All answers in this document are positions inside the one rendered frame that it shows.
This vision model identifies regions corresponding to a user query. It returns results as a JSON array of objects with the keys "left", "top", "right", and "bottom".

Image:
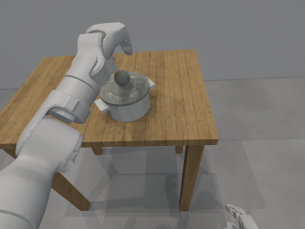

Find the knob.
[{"left": 113, "top": 70, "right": 131, "bottom": 86}]

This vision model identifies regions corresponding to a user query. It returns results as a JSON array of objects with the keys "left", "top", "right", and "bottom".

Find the lid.
[{"left": 99, "top": 71, "right": 150, "bottom": 107}]

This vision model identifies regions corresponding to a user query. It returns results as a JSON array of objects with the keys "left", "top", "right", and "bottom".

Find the pot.
[{"left": 93, "top": 77, "right": 156, "bottom": 122}]

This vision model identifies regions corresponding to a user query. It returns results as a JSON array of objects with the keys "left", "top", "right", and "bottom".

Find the robot right hand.
[{"left": 224, "top": 204, "right": 258, "bottom": 229}]

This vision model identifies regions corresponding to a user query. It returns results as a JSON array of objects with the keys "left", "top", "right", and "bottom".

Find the left robot forearm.
[{"left": 15, "top": 28, "right": 115, "bottom": 156}]

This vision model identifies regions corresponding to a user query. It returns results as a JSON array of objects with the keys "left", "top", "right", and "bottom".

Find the robot left hand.
[{"left": 86, "top": 22, "right": 132, "bottom": 73}]

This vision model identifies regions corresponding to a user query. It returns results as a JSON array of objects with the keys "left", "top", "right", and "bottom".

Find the table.
[{"left": 0, "top": 49, "right": 219, "bottom": 212}]

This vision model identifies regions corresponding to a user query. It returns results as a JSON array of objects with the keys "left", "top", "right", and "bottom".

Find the left robot upper arm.
[{"left": 0, "top": 115, "right": 83, "bottom": 229}]

